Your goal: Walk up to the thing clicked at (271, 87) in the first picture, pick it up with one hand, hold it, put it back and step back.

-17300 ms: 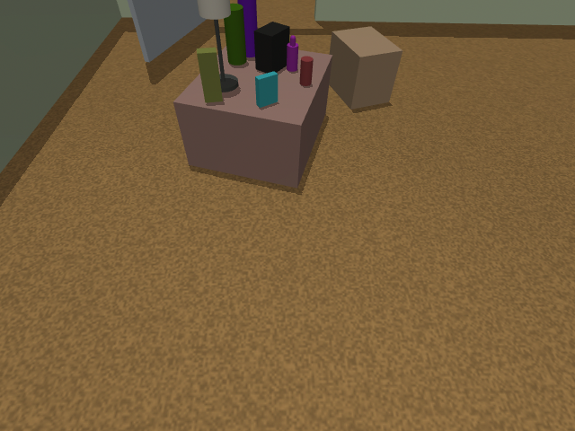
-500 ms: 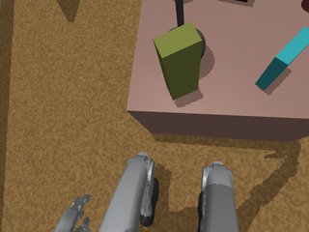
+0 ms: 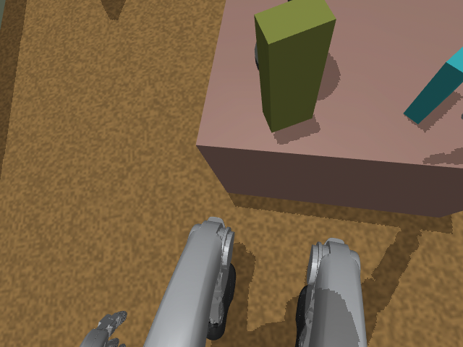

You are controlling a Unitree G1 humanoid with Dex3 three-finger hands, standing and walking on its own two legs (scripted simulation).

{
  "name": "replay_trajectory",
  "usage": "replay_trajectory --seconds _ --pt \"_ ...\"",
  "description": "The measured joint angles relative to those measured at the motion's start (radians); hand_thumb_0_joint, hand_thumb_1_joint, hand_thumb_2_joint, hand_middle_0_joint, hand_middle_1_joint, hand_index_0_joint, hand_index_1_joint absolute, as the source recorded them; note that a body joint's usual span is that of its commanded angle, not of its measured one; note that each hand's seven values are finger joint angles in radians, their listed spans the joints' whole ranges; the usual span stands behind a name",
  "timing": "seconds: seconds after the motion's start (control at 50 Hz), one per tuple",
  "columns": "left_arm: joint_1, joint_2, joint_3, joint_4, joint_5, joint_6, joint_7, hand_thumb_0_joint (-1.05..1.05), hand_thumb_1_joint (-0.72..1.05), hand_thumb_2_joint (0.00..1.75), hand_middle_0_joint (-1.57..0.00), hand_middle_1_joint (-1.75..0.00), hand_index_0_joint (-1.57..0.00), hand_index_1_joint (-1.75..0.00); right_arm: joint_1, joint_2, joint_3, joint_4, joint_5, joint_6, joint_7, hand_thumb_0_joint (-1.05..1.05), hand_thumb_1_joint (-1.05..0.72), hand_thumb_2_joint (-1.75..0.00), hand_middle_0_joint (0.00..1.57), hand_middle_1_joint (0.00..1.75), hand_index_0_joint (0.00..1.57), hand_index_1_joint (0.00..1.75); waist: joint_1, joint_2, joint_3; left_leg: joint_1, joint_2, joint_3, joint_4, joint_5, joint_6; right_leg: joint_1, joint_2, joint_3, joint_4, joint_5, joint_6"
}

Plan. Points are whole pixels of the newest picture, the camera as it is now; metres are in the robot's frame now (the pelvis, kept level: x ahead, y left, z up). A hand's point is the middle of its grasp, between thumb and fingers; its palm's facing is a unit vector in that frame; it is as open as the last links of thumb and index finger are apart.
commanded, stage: close in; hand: right
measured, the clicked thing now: (451, 77) +0.56 -0.28 -0.01
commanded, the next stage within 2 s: rest palm in 0.16 s
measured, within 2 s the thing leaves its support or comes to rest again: neither
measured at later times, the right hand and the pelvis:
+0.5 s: hand out of the picture +0.53 -0.29 +0.03, palm faces +0.28 +0.96 -0.01, open 17.2 cm; pelvis +0.01 +0.00 +0.01, yaw -1 degrees
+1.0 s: hand out of the picture +0.53 -0.28 +0.04, palm faces +0.29 +0.96 +0.00, open 17.4 cm; pelvis +0.01 +0.00 +0.02, yaw -2 degrees
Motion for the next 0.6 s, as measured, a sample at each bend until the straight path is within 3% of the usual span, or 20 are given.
replay_trajectory --seconds 0.1,0.18,0.42,0.6 --pt "0.004 0.015 0.007 -0.007 -0.002 -0.001 0.0 0.01 0.84 0.91 -0.18 -0.28 -0.17 -0.29 0.007 0.01 0.032 0.014 0.024 -0.018 0.014 -0.01 0.53 -0.02 0.06 0.04 0.06 0.04 -0.007 0.001 0.004 0.007 0.003 -0.005 -0.011 -0.004 0.002 0.011 0.003 -0.006 -0.018 0.0 0.0" --pt "0.001 0.027 0.013 -0.007 -0.003 0.001 0.001 0.01 0.84 0.9 -0.18 -0.28 -0.17 -0.29 0.017 0.052 0.037 -0.013 0.04 -0.024 0.019 -0.01 0.55 -0.02 0.05 0.04 0.05 0.04 -0.017 0.007 0.011 0.003 0.008 -0.006 -0.004 -0.013 0.002 0.006 0.007 -0.007 -0.015 -0.005 0.002" --pt "-0.038 0.012 0.031 -0.013 0.011 0.023 -0.002 0.01 0.83 0.92 -0.18 -0.28 -0.17 -0.3 0.042 0.128 0.051 -0.077 0.02 -0.05 -0.047 -0.01 0.49 -0.05 0.05 0.05 0.05 0.05 -0.025 0.012 0.011 0.013 0.014 -0.011 0.011 -0.04 0.002 0.018 0.012 -0.012 -0.006 -0.027 0.004" --pt "-0.046 -0.004 0.03 -0.016 0.003 0.033 -0.005 0.01 0.81 0.93 -0.19 -0.28 -0.17 -0.3 0.044 0.149 0.069 -0.069 0.039 -0.051 -0.058 -0.01 0.48 -0.07 0.05 0.05 0.05 0.05 -0.036 0.006 0.003 0.029 0.015 -0.017 -0.005 -0.039 0.001 0.037 0.013 -0.02 -0.027 -0.024 0.001"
